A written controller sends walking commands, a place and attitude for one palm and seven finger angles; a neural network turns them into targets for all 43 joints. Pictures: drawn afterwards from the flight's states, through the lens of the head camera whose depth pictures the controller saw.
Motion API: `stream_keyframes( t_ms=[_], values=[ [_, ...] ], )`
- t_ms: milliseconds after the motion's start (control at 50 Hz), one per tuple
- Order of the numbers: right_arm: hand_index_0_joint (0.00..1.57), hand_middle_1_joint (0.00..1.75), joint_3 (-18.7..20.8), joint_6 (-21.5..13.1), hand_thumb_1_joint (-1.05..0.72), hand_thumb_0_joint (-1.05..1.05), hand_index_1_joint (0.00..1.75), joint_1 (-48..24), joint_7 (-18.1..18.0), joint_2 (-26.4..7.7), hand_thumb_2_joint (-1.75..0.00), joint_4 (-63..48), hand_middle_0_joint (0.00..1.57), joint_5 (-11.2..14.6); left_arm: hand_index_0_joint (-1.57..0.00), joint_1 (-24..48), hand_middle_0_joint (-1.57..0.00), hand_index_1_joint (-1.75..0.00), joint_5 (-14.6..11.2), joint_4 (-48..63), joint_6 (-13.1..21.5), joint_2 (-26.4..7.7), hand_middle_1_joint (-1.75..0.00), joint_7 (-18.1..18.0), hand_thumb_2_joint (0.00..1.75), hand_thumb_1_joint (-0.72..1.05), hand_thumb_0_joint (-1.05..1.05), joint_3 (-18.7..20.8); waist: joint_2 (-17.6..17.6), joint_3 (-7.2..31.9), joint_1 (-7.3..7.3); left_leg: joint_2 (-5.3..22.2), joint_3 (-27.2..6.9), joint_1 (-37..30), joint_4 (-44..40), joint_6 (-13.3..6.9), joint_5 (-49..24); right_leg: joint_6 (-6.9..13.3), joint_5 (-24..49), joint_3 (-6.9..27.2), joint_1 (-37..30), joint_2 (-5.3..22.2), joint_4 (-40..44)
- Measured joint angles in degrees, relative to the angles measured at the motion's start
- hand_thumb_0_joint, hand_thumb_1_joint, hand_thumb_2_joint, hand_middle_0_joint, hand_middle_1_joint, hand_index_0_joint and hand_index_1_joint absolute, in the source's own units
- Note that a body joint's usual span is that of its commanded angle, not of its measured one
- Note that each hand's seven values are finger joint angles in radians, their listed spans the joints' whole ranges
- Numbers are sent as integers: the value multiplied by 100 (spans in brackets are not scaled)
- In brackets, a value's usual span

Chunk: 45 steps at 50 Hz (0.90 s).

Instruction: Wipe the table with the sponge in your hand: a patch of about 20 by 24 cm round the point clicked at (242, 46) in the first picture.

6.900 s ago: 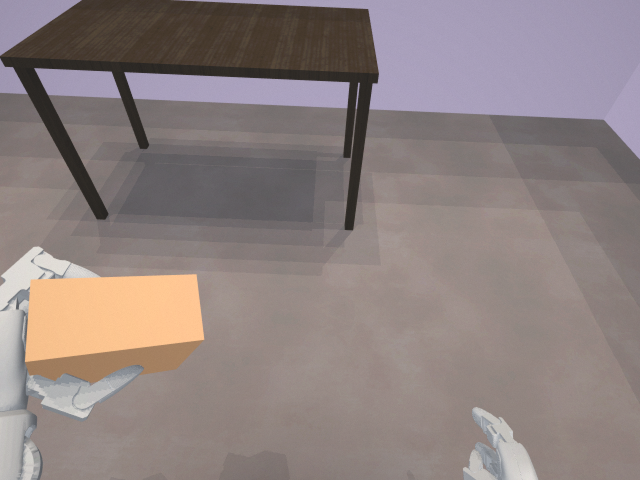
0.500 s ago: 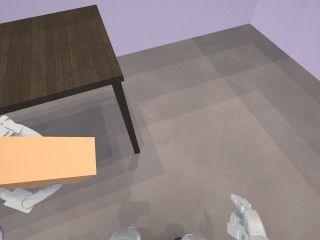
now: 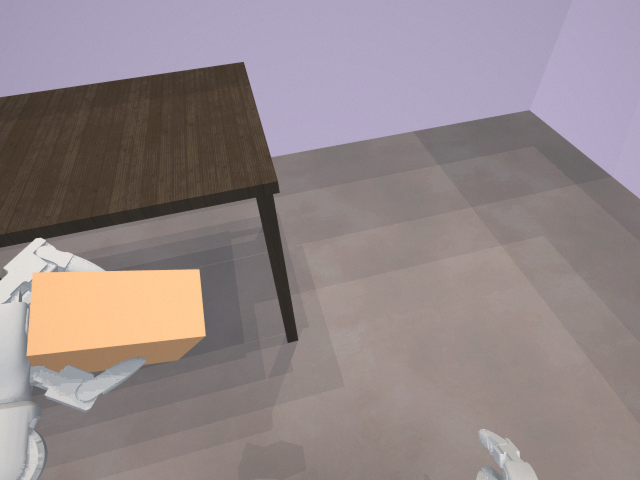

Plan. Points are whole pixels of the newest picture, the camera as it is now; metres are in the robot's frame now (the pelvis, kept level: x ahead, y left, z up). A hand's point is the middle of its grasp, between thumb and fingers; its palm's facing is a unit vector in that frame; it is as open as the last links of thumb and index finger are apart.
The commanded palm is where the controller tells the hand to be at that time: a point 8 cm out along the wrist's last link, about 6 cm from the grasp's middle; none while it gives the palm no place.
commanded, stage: take the last steps up to it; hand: left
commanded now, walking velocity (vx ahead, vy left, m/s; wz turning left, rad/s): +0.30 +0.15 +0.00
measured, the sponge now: (143, 322) +0.24 +0.19 +0.15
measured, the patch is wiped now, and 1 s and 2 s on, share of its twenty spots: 0.00 0.00 0.00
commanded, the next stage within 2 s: come to a stop and stand still in 0.98 s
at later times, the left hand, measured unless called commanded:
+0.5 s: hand (83, 237) +0.32 +0.28 +0.18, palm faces +0.34 -0.81 -0.47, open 10.8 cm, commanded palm +0.26 +0.33 +0.19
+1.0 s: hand (76, 173) +0.43 +0.34 +0.18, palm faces +0.35 -0.81 -0.48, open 10.8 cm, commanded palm +0.36 +0.38 +0.19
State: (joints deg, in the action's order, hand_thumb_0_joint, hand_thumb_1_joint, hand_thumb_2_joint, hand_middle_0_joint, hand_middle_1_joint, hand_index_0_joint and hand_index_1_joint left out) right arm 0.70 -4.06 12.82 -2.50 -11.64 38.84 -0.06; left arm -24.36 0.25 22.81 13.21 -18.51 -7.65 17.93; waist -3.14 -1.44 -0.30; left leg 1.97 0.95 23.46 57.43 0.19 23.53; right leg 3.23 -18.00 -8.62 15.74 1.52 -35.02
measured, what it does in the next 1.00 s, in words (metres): walks ahead: left foot, then right foot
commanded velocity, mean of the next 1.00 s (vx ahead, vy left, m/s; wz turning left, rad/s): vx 0.24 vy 0.15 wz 0.01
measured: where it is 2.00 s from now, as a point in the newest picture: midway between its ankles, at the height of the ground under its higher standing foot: outside the picture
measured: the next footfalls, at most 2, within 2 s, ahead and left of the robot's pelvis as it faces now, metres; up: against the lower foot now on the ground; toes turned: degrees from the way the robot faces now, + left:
left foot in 0.28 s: +0.13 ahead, +0.18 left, +0.00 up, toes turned +9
right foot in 0.56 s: +0.18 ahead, -0.05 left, +0.00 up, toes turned -12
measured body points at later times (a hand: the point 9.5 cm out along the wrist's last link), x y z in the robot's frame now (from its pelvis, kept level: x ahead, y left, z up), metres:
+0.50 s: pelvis +0.09 +0.05 +0.01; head +0.13 +0.04 +0.45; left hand +0.29 +0.32 +0.21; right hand +0.25 -0.16 -0.09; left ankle +0.09 +0.17 -0.73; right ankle +0.10 -0.05 -0.70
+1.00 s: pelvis +0.19 +0.11 +0.00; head +0.23 +0.12 +0.44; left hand +0.40 +0.38 +0.21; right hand +0.36 -0.15 -0.08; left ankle +0.26 +0.23 -0.73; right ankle +0.13 -0.01 -0.68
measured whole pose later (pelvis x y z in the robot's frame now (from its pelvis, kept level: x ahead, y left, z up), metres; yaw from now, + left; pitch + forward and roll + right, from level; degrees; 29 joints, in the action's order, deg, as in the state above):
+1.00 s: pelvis +0.19 +0.11 +0.00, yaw -2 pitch +0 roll +1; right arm 3.9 -4.7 9.5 -3.3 -12.0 33.8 0.3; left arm -25.5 -0.2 30.7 15.7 -24.9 -8.9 23.1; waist 2.7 -5.3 0.5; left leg 3.3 8.7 21.6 34.8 -1.1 12.4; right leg -1.5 -32.8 -3.8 20.7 6.0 -57.2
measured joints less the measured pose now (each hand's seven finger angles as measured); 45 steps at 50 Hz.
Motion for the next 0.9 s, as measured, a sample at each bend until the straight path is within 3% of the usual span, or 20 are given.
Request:
stream_keyframes(
  t_ms=[40, 80, 200, 280, 300, 340, 400, 440, 500, 560, 620, 660, 700, 780, 900],
  values=[
    [20, 30, -19, 85, -90, 1, 30, -97, 29, 7, -90, 1, 20, -6, -64, -97, -63, -138, -22, 53, 60, 40, -140, 51, 102, -54, -1, -14, 47, -51, 19, 40, 42, 346, 453, 48, -240, -27, 73, 18, -93, 43, 239],
    [20, 30, -26, 126, -90, 1, 30, -152, 33, 19, -90, -65, 20, -15, -64, -270, -63, -138, -26, 155, 131, -13, -140, 76, 102, -54, -1, 19, 129, -104, 61, 133, 123, 518, 268, 73, -465, -67, 197, 36, -180, 109, 501],
    [20, 30, 59, 68, -90, 1, 30, -101, -22, -74, -90, -360, 20, -40, -64, -602, -63, -138, -35, 540, 128, -278, -140, -17, 102, -54, -1, 190, 404, -287, -27, 231, 493, 62, -1764, 0, -669, -235, 210, 174, -356, 378, 746],
    [20, 30, 144, 3, -90, 1, 30, -28, -93, -232, -90, -484, 20, -19, -64, -509, -63, -138, -58, 706, 76, -253, -140, -121, 102, -54, 0, 246, 359, -260, -96, 167, 750, -686, -2947, -89, -980, -439, -172, 235, -353, 445, 296],
    [20, 30, 181, -13, -90, 1, 30, -73, -110, -222, -90, -494, 20, -3, -64, -410, -63, -138, -71, 715, 70, -269, -140, -142, 102, -54, 0, 285, 394, -288, -95, 144, 782, -712, -2938, -63, -1306, -442, -335, 300, -245, 493, -47],
    [20, 30, 214, -30, -90, 1, 30, -209, -130, -97, -90, -458, 20, 29, -64, -136, -63, -138, -72, 553, 64, -304, -140, -163, 102, -54, 0, 328, 502, -359, -94, 96, 862, -686, -2582, -51, -1083, -416, -1023, 522, 147, 496, -1225],
    [20, 30, 128, -122, -90, 1, 30, -308, -81, 124, -90, -412, 19, 63, -64, -23, -63, -138, -72, 395, -47, -303, -140, -149, 102, -54, -1, 345, 467, -289, 27, 125, 853, -742, -2545, -96, -801, -428, -1249, 496, 744, 374, -2414],
    [20, 30, 37, -210, -90, 1, 30, -296, -38, 250, -90, -414, 19, 70, -64, -144, -63, -138, -78, 526, -89, -298, -140, -133, 102, -54, -1, 338, 431, -252, 67, 156, 870, -826, -2663, -71, -799, -450, -1071, 344, 945, 361, -2318],
    [20, 30, -78, -319, -90, 1, 30, -195, -5, 355, -90, -426, 20, 51, -64, -407, -63, -138, -111, 785, -23, -331, -140, -99, 102, -54, -1, 292, 316, -232, 75, 207, 882, -951, -2738, -15, -725, -466, -716, 75, 854, 315, -1344],
    [20, 30, -150, -306, -90, 1, 30, -50, -22, 362, -90, -430, 20, 43, -64, -553, -63, -138, -108, 900, 41, -492, -140, -76, 102, -54, -1, 322, 205, -193, 71, 233, 830, -914, -2351, 66, -403, -391, -119, -124, 387, 220, -44],
    [20, 30, -94, -112, -90, 1, 30, -157, 1, 200, -90, -182, 20, 39, -64, -324, -63, -138, -89, 662, 105, -448, -140, -9, 102, -54, -1, 298, 29, -273, 51, 186, 462, -302, -676, 4, 186, -44, -13, -211, 359, 228, -294],
    [20, 30, -54, 32, -90, 1, 30, -248, 42, 85, -90, -16, 20, 37, -64, -248, -63, -138, -130, 442, 116, -336, -140, 20, 102, -54, 0, 321, 62, -320, 31, 48, 261, 165, 477, 61, 157, -38, -114, -159, 224, 287, -239],
    [20, 30, -17, 117, -90, 1, 30, -276, 61, -24, -90, 20, 20, 28, -64, -307, -63, -138, -115, 305, 130, -218, -140, 17, 102, -54, 0, 352, 93, -334, 66, 68, 193, 537, 958, 119, -69, -126, -49, -135, 43, 323, 21],
    [20, 30, 76, 146, -90, 1, 30, -237, 49, -169, -90, -141, 20, -2, -64, -517, -63, -138, -54, 426, 140, -145, -140, -25, 102, -54, -1, 316, 305, -404, 99, 259, 340, 652, -195, 116, -450, -228, 74, -63, -223, 456, 439],
    [20, 30, 269, 42, -90, 1, 30, -136, -41, -332, -90, -463, 19, -34, -64, -655, -63, -138, 4, 1059, 150, -312, -140, -109, 102, -54, 0, 267, 518, -465, 59, 190, 703, -194, -2544, 50, -1076, -533, -249, 61, -390, 650, 187]
  ],
)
